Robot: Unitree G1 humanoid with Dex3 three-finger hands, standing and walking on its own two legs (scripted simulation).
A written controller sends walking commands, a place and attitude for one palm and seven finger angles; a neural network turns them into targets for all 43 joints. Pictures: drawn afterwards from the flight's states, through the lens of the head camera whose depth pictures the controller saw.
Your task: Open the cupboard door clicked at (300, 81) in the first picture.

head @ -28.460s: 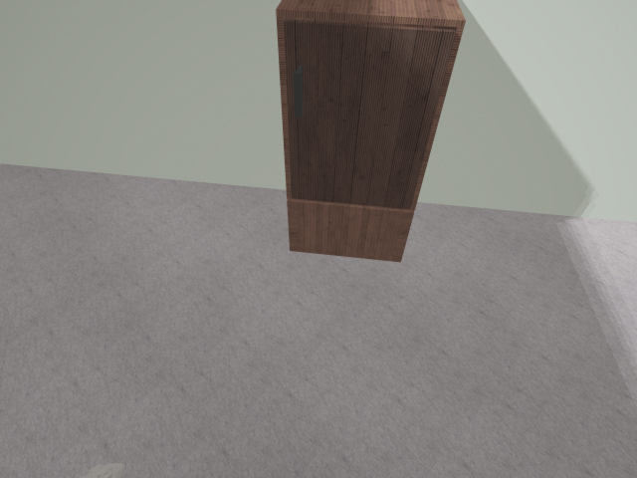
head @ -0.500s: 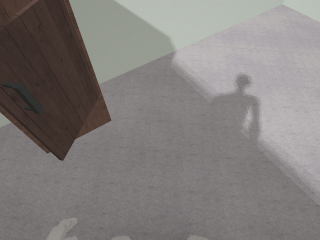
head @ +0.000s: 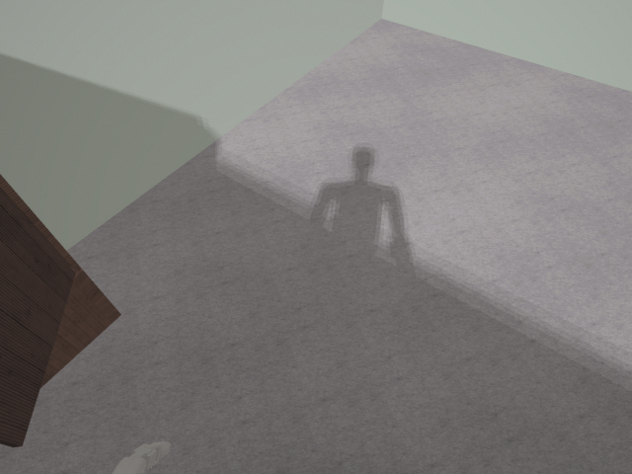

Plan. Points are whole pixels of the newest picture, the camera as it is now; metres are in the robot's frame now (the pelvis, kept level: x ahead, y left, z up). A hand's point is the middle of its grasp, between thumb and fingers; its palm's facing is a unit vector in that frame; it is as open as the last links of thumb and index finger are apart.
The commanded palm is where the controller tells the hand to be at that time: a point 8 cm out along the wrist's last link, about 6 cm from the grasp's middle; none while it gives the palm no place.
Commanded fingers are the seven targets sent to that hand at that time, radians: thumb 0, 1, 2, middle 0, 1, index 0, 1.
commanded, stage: walk to a spot facing it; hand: left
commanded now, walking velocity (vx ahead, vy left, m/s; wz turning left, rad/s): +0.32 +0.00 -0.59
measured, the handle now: out of the picture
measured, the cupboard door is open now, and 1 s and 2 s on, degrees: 42 42 42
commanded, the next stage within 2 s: turn to face it in 1.32 s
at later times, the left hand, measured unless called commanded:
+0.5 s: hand (212, 388) +0.27 +0.18 -0.17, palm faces -0.24 -0.96 -0.16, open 7.4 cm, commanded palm none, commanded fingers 0.00 0.90 0.90 -0.20 -0.30 -0.20 -0.30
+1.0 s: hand (300, 282) +0.47 +0.05 -0.17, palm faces -0.36 -0.91 -0.19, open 7.2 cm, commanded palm none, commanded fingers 0.00 0.90 0.90 -0.20 -0.30 -0.20 -0.30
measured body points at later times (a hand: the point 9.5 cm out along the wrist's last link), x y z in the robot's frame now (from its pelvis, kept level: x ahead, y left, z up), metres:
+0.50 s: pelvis +0.17 +0.00 +0.01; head +0.20 +0.01 +0.45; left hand +0.28 +0.23 -0.15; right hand +0.17 -0.25 -0.12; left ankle +0.22 +0.11 -0.73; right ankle +0.11 -0.12 -0.65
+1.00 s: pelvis +0.37 -0.12 +0.01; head +0.40 -0.12 +0.46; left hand +0.49 +0.09 -0.15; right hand +0.32 -0.36 -0.14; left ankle +0.51 -0.03 -0.70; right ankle +0.27 -0.18 -0.73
